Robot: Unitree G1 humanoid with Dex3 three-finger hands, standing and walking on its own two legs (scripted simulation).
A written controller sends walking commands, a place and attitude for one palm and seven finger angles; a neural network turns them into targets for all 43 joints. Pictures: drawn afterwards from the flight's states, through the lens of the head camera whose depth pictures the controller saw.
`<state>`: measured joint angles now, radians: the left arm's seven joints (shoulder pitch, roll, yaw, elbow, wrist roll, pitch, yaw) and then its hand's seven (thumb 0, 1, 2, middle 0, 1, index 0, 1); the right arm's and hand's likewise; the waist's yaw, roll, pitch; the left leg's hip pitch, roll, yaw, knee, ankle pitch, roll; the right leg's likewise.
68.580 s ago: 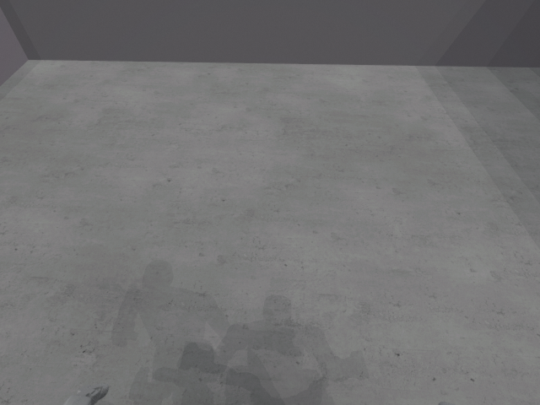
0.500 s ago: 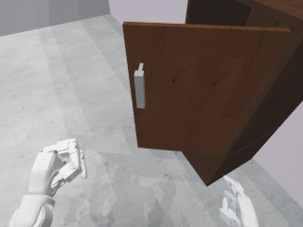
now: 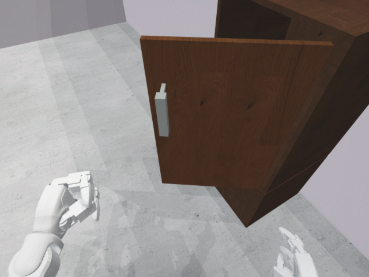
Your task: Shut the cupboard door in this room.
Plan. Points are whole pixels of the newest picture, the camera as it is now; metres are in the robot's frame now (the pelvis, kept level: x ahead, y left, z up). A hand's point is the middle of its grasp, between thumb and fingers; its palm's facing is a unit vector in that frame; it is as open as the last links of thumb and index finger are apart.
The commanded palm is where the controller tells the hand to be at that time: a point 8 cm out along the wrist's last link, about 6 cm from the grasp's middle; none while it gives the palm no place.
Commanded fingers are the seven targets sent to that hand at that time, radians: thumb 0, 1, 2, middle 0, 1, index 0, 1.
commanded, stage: raise the hand and make a fist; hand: left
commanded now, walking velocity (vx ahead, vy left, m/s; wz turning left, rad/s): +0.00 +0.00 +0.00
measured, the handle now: (163, 110) +0.49 +0.10 +0.09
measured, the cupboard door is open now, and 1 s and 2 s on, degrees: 56 56 54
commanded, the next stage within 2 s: bring the fist close to the handle in 0.08 s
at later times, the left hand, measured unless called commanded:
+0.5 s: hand (120, 180) +0.27 +0.15 +0.10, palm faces -0.03 -1.00 -0.04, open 3.1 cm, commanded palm +0.25 +0.21 +0.10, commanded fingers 0.00 0.90 0.90 -1.30 -1.50 -1.30 -1.50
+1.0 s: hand (156, 149) +0.35 +0.10 +0.10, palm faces -0.02 -1.00 -0.01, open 3.1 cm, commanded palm +0.34 +0.14 +0.10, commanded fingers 0.00 0.90 0.90 -1.30 -1.50 -1.30 -1.50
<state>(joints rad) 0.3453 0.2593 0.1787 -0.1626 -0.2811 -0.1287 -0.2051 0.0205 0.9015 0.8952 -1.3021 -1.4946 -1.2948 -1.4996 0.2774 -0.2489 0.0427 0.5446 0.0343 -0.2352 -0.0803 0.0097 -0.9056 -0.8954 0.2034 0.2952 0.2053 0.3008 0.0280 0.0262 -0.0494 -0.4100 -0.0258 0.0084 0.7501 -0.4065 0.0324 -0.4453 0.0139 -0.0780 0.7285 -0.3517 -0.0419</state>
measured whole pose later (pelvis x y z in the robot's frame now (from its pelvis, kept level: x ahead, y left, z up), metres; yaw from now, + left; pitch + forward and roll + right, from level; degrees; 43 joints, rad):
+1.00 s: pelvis +0.00 +0.00 +0.00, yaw -1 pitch +5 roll +0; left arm -0.20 0.12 0.00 0.22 -0.14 -0.09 0.03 0.02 0.90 0.90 -1.30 -1.50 -1.30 -1.50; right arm 0.24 -0.22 0.04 0.61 0.02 -0.15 -0.04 0.01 -0.91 -0.90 0.20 0.30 0.21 0.30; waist -0.01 0.03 -0.04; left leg -0.41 -0.03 0.02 0.71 -0.39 0.03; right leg -0.46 0.01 -0.06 0.71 -0.34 -0.05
